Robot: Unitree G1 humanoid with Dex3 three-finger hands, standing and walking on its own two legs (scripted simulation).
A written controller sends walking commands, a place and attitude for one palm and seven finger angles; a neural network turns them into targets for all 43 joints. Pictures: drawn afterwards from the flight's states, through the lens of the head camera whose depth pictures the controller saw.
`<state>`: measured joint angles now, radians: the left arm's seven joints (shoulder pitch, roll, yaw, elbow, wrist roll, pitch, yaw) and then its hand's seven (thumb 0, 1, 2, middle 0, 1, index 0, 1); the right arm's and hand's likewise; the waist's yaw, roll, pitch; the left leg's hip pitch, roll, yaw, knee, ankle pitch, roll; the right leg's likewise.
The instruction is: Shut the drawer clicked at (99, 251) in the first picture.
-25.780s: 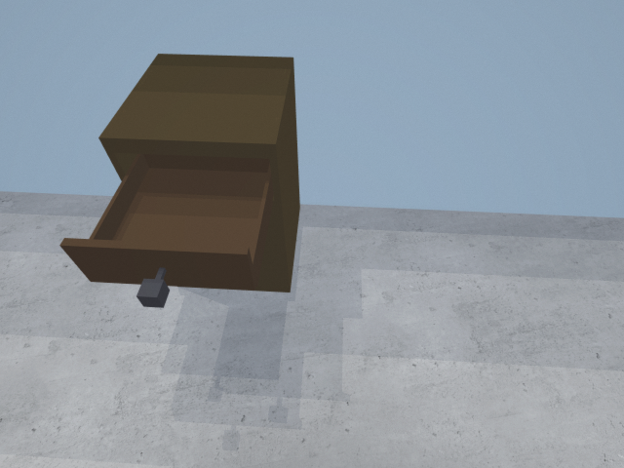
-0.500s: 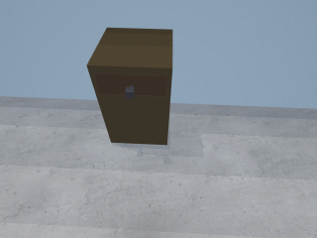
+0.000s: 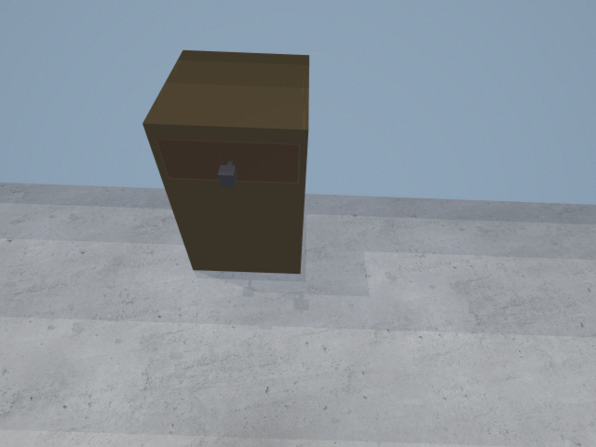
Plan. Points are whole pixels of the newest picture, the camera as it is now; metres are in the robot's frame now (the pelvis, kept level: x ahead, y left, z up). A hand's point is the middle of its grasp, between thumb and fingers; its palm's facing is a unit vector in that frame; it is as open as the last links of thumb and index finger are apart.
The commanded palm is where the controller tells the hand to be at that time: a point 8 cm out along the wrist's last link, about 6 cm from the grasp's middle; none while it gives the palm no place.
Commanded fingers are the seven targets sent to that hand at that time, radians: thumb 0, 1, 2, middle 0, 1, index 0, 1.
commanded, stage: look to check the result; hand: left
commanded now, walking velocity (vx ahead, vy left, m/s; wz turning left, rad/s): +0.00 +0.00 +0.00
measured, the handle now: (228, 171) +0.83 +0.23 -0.20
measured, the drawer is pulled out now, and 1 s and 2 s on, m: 0.00 0.00 0.00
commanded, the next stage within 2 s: stand and wait in 0.54 s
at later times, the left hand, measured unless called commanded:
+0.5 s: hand out of the picture -0.02 +0.14 -0.18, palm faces +0.06 -0.99 -0.16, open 7.3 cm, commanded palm none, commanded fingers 0.00 0.90 0.90 -0.20 -0.30 -0.20 -0.30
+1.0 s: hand out of the picture -0.01 +0.14 -0.17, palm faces +0.06 -0.98 -0.18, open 7.3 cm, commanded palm none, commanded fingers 0.00 0.90 0.90 -0.20 -0.30 -0.20 -0.30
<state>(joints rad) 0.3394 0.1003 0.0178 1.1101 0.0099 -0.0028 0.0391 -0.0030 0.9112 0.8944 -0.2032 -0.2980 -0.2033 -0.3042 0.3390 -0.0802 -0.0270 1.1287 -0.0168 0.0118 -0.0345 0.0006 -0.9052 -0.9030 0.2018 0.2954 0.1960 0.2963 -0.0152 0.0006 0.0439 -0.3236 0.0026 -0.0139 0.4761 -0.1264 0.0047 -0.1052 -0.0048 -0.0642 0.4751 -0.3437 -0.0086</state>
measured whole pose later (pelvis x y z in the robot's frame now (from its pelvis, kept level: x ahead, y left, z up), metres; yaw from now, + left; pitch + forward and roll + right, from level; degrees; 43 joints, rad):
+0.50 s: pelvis +0.02 -0.01 +0.00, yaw +0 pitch -2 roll +0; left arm 0.35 0.10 0.02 1.13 0.01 0.00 0.04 0.00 0.91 0.89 -0.20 -0.30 -0.20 -0.30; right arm 0.28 -0.12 -0.02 1.13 -0.01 0.00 -0.05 0.01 -0.92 -0.90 0.20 0.30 0.20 0.30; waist 0.00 0.00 0.06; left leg -0.28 0.01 -0.01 0.48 -0.17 -0.01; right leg -0.05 0.01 -0.06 0.44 -0.36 -0.02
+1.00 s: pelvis +0.03 -0.02 +0.00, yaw -1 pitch -2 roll +0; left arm 0.34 0.11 0.02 1.12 0.01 0.00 0.04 0.00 0.91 0.89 -0.20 -0.30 -0.20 -0.30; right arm 0.29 -0.11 -0.02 1.14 -0.01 0.01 -0.05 0.01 -0.91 -0.90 0.20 0.30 0.20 0.30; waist -0.01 0.00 0.07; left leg -0.27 0.02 -0.01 0.48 -0.17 -0.02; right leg -0.03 0.01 -0.06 0.43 -0.36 -0.03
